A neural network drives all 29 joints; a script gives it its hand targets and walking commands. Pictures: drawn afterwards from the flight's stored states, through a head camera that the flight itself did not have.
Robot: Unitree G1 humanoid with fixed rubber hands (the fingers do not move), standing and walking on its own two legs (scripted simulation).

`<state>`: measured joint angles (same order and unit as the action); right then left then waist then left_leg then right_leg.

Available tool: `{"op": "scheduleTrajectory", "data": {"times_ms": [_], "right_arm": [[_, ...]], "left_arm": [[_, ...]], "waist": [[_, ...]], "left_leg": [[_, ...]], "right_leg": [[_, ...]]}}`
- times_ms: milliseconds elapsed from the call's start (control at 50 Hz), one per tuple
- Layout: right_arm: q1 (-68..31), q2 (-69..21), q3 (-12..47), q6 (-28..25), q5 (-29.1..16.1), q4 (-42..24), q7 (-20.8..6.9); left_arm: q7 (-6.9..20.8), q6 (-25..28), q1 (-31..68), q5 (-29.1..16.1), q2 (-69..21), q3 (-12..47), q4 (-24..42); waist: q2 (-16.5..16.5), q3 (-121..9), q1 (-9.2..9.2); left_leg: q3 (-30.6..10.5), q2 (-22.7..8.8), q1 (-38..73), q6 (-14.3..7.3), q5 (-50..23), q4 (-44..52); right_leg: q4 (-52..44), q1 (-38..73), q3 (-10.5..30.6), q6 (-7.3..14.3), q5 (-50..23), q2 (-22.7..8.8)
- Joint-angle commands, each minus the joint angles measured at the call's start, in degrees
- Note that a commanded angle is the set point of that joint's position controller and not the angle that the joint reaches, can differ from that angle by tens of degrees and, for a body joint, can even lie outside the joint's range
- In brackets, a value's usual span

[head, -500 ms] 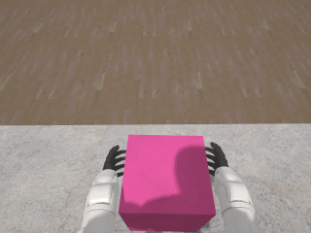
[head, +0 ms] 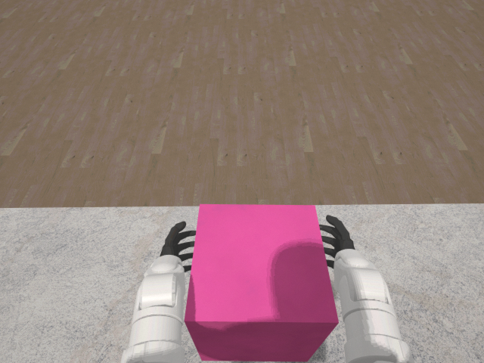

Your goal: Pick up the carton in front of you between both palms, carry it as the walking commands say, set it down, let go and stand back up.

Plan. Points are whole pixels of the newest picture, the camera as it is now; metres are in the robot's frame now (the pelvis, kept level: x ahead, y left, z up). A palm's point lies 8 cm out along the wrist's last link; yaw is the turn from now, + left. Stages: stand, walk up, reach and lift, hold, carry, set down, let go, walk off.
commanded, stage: reach and lift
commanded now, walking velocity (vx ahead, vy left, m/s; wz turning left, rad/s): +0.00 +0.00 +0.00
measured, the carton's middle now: (255, 286) +0.30 +0.00 -0.05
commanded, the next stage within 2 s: hold in 0.66 s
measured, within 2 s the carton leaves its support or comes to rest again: neither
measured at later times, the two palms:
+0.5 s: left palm (171, 256) +0.31 +0.15 +0.03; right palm (344, 249) +0.31 -0.15 +0.04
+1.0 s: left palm (169, 259) +0.29 +0.15 +0.05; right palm (350, 253) +0.30 -0.15 +0.06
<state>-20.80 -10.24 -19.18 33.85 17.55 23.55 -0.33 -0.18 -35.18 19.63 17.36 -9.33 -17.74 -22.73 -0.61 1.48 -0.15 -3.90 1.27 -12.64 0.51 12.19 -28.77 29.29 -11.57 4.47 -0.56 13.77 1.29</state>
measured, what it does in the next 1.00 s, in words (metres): stands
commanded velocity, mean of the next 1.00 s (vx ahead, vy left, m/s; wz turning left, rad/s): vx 0.00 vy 0.00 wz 0.00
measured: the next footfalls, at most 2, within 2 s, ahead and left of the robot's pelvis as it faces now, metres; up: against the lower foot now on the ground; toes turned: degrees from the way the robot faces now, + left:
left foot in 2.00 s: +0.20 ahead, +0.09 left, +0.00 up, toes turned +8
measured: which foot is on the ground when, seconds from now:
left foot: down 0.00-1.00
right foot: down 0.00-1.00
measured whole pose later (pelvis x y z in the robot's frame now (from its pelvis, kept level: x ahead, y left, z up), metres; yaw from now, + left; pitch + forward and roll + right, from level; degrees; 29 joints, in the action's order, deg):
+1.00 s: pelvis +0.01 +0.00 +0.01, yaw +0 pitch -8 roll +0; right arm -15.6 -8.8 -12.8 43.2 15.8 14.2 -0.3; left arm -0.5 -44.4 14.4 15.7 -8.5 -11.7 -13.4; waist -0.5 1.6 -0.3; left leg -4.1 1.0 -3.7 0.5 10.3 -21.9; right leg 22.4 -2.6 4.5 -0.4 11.8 1.1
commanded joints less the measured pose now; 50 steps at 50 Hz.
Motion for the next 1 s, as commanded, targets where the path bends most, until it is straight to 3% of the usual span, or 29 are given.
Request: {"op": "scheduleTrajectory", "data": {"times_ms": [0, 340, 640, 740, 860, 980], "right_arm": [[-31.5, -56.0, 32.7, -0.9, -13.1, 2.0, -14.9], [-23.1, -53.8, 35.3, 1.4, -14.6, -4.9, -14.6], [-21.3, -54.3, 37.1, 3.5, -15.9, -8.5, -13.7], [-18.8, -54.1, 41.0, 5.8, -18.3, -14.3, -13.0], [-18.6, -50.8, 36.7, 8.1, -16.1, -11.7, -13.1], [-24.7, -52.7, 37.9, 7.3, -17.1, -11.6, -14.0]], "left_arm": [[14.6, 2.1, 35.5, -14.4, -57.0, 33.5, 1.4], [13.7, -0.2, 26.7, -16.0, -55.5, 35.7, 7.9], [14.0, -2.1, 25.6, -17.0, -53.5, 37.0, 11.8], [13.6, -4.2, 23.7, -19.6, -53.2, 41.1, 18.0], [13.4, -6.6, 22.7, -16.9, -50.2, 36.7, 14.8], [14.1, -5.8, 28.8, -18.0, -52.6, 37.9, 14.9]], "waist": [[1.0, -18.5, -0.13], [0.9, -18.4, -0.06], [0.2, -16.7, 0.15], [0.1, -19.3, -0.28], [0.2, -9.9, -0.05], [0.4, -13.1, -0.01]], "left_leg": [[0.1, 3.6, 8.9, -0.5, -2.5, 5.1], [-0.5, 3.9, 13.3, 0.1, -14.1, 7.3], [-0.2, 4.4, 13.5, -0.2, -13.4, 8.2], [-0.5, 4.4, 16.0, 0.2, -17.9, 8.9], [0.0, 4.1, 12.6, -0.4, -6.4, 10.8], [0.1, 3.8, 13.0, -0.5, -4.5, 9.5]], "right_leg": [[-6.3, 1.6, -0.7, 1.0, -3.0, 3.6], [-8.5, 6.7, -0.4, 0.3, -13.5, 4.3], [-9.5, 8.6, 0.1, -0.2, -14.9, 3.9], [-10.1, 11.3, 0.4, -0.5, -20.1, 3.8], [-11.9, 7.8, -0.1, 0.2, -8.3, 3.5], [-10.9, 7.0, -0.3, 0.5, -6.0, 3.3]]}}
